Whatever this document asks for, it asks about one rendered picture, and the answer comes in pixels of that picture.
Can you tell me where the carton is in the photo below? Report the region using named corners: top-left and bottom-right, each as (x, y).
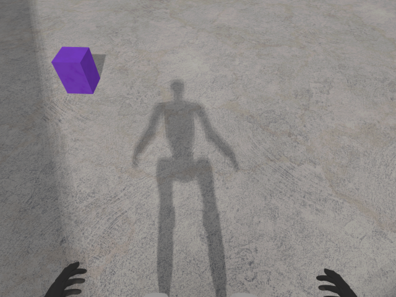
top-left (51, 46), bottom-right (100, 94)

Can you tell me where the robot right hand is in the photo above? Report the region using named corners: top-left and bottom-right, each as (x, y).
top-left (316, 269), bottom-right (357, 297)

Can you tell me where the robot left hand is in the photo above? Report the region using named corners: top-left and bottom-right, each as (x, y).
top-left (45, 262), bottom-right (87, 297)

